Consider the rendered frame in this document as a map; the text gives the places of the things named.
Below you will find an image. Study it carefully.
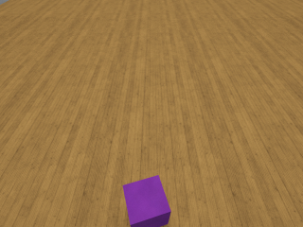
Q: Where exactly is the carton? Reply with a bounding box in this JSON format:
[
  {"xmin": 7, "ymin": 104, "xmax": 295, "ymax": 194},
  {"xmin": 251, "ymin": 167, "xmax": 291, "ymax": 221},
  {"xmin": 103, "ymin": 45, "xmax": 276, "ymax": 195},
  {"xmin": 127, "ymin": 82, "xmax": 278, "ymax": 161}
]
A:
[{"xmin": 122, "ymin": 175, "xmax": 171, "ymax": 227}]

